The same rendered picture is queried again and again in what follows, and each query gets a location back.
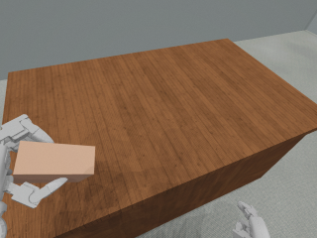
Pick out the left robot hand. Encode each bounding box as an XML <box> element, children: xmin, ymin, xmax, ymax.
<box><xmin>0</xmin><ymin>114</ymin><xmax>67</xmax><ymax>209</ymax></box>

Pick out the sponge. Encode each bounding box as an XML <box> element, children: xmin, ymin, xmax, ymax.
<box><xmin>13</xmin><ymin>141</ymin><xmax>95</xmax><ymax>183</ymax></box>

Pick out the table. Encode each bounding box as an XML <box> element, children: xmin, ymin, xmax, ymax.
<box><xmin>1</xmin><ymin>38</ymin><xmax>317</xmax><ymax>238</ymax></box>

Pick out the right robot hand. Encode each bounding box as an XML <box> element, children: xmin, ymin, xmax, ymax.
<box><xmin>232</xmin><ymin>201</ymin><xmax>270</xmax><ymax>238</ymax></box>

